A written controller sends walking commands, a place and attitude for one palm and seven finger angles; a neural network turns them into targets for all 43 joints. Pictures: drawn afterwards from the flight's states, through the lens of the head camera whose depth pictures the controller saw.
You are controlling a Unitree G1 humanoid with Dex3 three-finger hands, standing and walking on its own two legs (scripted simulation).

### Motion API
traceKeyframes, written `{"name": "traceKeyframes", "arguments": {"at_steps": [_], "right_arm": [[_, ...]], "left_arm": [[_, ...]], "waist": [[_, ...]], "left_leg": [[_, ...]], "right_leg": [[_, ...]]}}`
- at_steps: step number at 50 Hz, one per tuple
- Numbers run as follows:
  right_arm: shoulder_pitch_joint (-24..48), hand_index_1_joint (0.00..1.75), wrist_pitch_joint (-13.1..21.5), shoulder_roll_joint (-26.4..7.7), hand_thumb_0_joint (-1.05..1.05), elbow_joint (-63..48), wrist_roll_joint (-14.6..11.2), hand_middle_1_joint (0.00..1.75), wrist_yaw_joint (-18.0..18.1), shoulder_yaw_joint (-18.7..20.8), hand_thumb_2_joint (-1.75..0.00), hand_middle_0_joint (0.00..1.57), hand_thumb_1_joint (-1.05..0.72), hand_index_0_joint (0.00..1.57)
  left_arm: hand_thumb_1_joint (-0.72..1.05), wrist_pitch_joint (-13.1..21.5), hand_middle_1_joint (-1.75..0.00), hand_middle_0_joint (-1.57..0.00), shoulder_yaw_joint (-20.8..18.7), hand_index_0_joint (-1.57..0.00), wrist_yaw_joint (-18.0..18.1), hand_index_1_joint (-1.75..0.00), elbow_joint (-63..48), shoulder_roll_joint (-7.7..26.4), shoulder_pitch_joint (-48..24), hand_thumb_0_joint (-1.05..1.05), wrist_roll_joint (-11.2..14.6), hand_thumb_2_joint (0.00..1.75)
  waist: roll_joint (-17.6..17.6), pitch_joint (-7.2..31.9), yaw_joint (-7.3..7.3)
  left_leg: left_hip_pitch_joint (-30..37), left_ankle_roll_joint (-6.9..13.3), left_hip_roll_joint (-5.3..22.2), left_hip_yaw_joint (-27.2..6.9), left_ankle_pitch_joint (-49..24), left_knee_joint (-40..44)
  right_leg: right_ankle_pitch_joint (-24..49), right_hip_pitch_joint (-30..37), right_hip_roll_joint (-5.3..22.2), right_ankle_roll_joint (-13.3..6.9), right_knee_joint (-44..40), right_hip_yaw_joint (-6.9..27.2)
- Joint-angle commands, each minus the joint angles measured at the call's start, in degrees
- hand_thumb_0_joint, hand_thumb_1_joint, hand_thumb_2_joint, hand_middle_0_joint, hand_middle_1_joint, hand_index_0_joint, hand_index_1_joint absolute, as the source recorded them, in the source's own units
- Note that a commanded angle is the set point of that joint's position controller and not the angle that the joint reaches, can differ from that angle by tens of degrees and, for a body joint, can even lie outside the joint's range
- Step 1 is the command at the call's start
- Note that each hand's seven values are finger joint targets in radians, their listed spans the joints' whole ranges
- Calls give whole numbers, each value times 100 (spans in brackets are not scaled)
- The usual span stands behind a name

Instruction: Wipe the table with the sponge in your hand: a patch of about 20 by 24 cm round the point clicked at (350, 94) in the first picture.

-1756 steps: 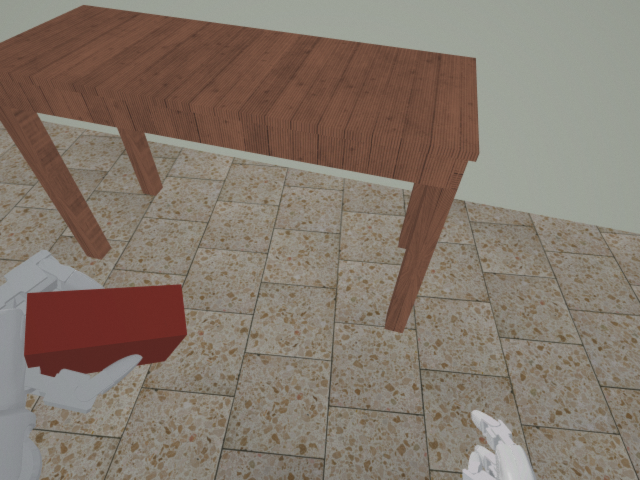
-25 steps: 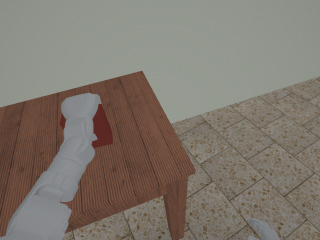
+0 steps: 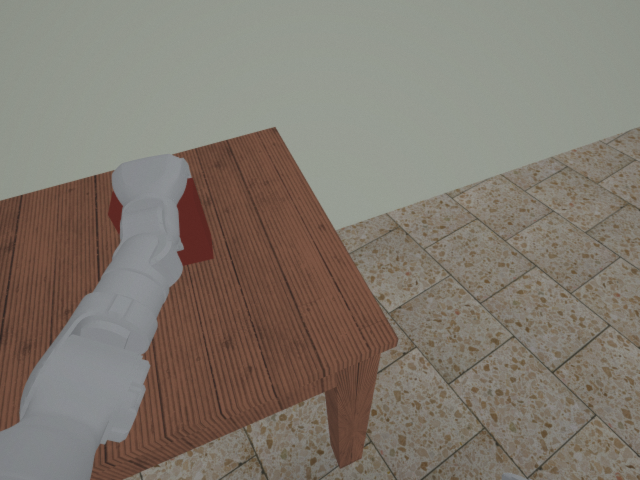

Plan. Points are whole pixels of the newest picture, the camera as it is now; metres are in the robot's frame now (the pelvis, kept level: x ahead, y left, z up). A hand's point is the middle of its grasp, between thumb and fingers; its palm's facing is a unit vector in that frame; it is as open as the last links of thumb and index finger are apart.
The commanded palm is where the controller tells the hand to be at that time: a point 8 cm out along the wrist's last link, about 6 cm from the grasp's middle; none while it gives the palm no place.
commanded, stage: wipe back along the third lane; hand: left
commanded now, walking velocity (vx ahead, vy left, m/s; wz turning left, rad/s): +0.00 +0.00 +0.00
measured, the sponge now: (170, 237) +0.43 +0.24 +0.05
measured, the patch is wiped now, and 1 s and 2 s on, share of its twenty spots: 0.95 0.95 0.95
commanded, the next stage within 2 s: slide back across to the middle lane in 1.68 s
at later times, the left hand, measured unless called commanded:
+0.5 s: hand (168, 226) +0.41 +0.22 +0.10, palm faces +0.02 -0.02 -1.00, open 9.5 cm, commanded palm +0.37 +0.20 +0.13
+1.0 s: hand (178, 253) +0.37 +0.19 +0.10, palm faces +0.09 -0.06 -0.99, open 9.5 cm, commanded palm +0.32 +0.18 +0.13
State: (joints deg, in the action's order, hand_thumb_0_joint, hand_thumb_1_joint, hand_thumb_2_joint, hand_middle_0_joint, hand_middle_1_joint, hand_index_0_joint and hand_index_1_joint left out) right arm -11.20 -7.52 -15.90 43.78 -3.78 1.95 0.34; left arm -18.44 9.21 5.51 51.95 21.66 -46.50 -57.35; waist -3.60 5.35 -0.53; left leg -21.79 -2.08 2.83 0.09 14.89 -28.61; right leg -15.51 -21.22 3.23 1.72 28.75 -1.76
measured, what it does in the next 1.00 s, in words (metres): stands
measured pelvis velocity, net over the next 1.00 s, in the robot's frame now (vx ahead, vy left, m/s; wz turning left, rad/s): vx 0.03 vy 0.00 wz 0.02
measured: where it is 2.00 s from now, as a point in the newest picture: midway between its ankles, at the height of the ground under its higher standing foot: outside the picture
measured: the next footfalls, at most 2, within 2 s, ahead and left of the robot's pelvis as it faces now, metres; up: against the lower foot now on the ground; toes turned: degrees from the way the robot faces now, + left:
none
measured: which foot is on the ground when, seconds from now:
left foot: down 0.00-1.00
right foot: down 0.00-1.00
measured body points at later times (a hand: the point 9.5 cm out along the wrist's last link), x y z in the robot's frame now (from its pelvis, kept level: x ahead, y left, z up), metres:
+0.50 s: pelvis +0.02 +0.00 +0.00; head +0.03 -0.03 +0.45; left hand +0.41 +0.22 +0.15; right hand +0.20 -0.23 -0.12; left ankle -0.01 +0.15 -0.74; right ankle -0.02 -0.14 -0.74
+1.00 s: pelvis +0.03 +0.00 +0.00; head +0.03 -0.04 +0.45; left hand +0.36 +0.19 +0.15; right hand +0.26 -0.20 -0.10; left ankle -0.01 +0.15 -0.74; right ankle -0.02 -0.14 -0.74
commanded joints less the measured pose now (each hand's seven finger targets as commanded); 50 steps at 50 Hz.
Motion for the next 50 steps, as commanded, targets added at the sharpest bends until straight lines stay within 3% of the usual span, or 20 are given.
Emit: {"name": "traceKeyframes", "arguments": {"at_steps": [1,4,8,9,10,13,14,24,26,28,29,31,34,35,38,39,40,47,49,50], "right_arm": [[206,30,209,-734,0,-645,43,30,-39,268,-90,20,-90,20],[328,30,178,-703,0,-732,58,30,-117,300,-90,20,-90,20],[607,30,126,-709,0,-746,-23,30,-145,266,-90,20,-90,20],[698,30,122,-700,0,-759,-40,30,-151,254,-90,20,-90,20],[740,30,121,-706,0,-757,-42,30,-152,241,-90,20,-90,20],[907,30,85,-715,0,-812,-56,30,-152,209,-90,20,-90,20],[964,30,65,-712,0,-838,-59,30,-153,185,-90,20,-90,20],[1429,30,-94,-645,0,-1235,-98,30,-226,121,-90,20,-90,20],[1473,30,-109,-649,0,-1250,-89,30,-240,94,-90,20,-90,20],[1573,30,-110,-608,0,-1333,-96,30,-274,81,-90,20,-90,20],[1603,30,-126,-637,0,-1334,-92,30,-283,90,-90,20,-90,20],[1681,30,-138,-593,0,-1380,-103,30,-313,57,-90,20,-90,20],[1753,30,-139,-617,0,-1435,-85,30,-352,55,-90,20,-90,20],[1796,30,-134,-580,0,-1488,-99,30,-363,34,-90,20,-90,20],[1830,30,-126,-559,0,-1536,-104,30,-401,6,-90,20,-90,20],[1916,30,-132,-574,0,-1565,-110,30,-406,20,-90,20,-90,20],[1922,30,-133,-544,0,-1571,-116,30,-416,-11,-90,20,-90,20],[2042,30,-112,-499,0,-1654,-133,30,-535,0,-90,20,-90,20],[2104,30,-112,-538,0,-1656,-130,30,-525,-4,-90,20,-90,20],[2125,30,-112,-506,0,-1668,-144,30,-523,-28,-90,20,-90,20]], "left_arm": [[10,8,-160,-120,-64,-120,227,-160,-362,747,-1403,0,-85,130],[10,-23,-160,-120,-104,-120,263,-160,-692,487,-688,0,61,130],[10,-314,-160,-120,219,-120,317,-160,-925,168,-710,0,261,130],[10,-401,-160,-120,95,-120,303,-160,-1013,232,-602,0,346,130],[10,-471,-160,-120,274,-120,302,-160,-1120,120,-690,0,355,130],[10,-706,-160,-120,207,-120,227,-160,-1232,218,-392,0,376,130],[10,-758,-160,-120,196,-120,182,-160,-1372,208,-404,0,407,130],[10,-1139,-160,-120,691,-120,-146,-160,-2650,-324,319,0,367,130],[10,-1223,-160,-120,627,-120,-160,-160,-2792,-195,479,0,338,130],[10,-1288,-160,-120,858,-120,-209,-160,-3090,-458,669,0,342,130],[10,-1313,-160,-120,633,-120,-209,-160,-3170,-235,771,0,335,130],[10,-1389,-160,-120,931,-120,-240,-160,-3393,-512,812,0,340,130],[10,-1453,-160,-120,682,-120,-269,-160,-3618,-282,1211,0,327,130],[10,-1463,-160,-120,836,-120,-285,-160,-3784,-425,1355,0,352,130],[10,-1525,-160,-120,812,-120,-325,-160,-4093,-362,1594,0,341,130],[10,-1547,-160,-120,635,-120,-322,-160,-4179,-205,1775,0,348,130],[10,-1567,-160,-120,978,-120,-340,-160,-4276,-498,1683,0,305,130],[10,-1721,-160,-120,1162,-120,-357,-160,-4824,-623,2118,0,264,130],[10,-1778,-160,-120,846,-120,-335,-160,-4814,-333,2319,0,282,130],[10,-1800,-160,-120,1066,-120,-338,-160,-4871,-525,2253,0,276,130]], "waist": [[608,1457,-58],[643,1681,125],[851,1218,21],[735,1253,122],[653,1275,74],[820,1222,130],[715,1266,161],[840,1175,176],[786,1144,223],[771,1182,235],[879,1245,261],[767,1183,238],[931,1311,338],[894,1295,325],[904,1253,353],[916,1270,393],[850,1162,312],[770,1144,382],[900,1096,453],[914,1052,402]], "left_leg": [[676,374,-356,251,-1443,162],[723,365,-337,234,-1801,133],[684,384,-351,263,-1330,245],[669,374,-351,223,-1399,293],[774,379,-359,245,-1383,276],[772,393,-390,253,-1342,299],[765,388,-387,223,-1451,315],[1015,380,-405,214,-1850,196],[1052,374,-417,205,-1894,165],[1116,379,-437,230,-2050,97],[1103,361,-406,194,-2133,87],[1128,361,-422,218,-2152,63],[1137,351,-418,199,-2426,-26],[1151,356,-433,231,-2437,-47],[1121,356,-437,238,-2503,-65],[1108,341,-414,222,-2513,-66],[1134,348,-431,262,-2490,-90],[1139,358,-424,222,-2412,-107],[1048,341,-404,206,-2256,-69],[1043,346,-418,237,-2158,-62]], "right_leg": [[1824,660,-463,-419,-194,-263],[2217,916,-487,-462,-181,-263],[1769,767,-489,-397,-291,-318],[1768,839,-479,-428,-305,-306],[1757,838,-481,-420,-270,-321],[1756,962,-471,-408,-319,-327],[1861,1021,-462,-434,-308,-305],[2277,1157,-446,-453,-168,-380],[2347,1184,-444,-459,-111,-391],[2555,1236,-437,-456,-79,-388],[2645,1299,-439,-468,-54,-372],[2675,1267,-428,-458,-7,-403],[3063,1457,-429,-475,76,-364],[3131,1486,-408,-449,107,-382],[3259,1538,-409,-437,148,-377],[3264,1586,-410,-449,139,-338],[3264,1495,-402,-436,160,-350],[3019,1439,-435,-464,226,-373],[2927,1493,-450,-476,206,-324],[2841,1455,-432,-454,226,-349]]}}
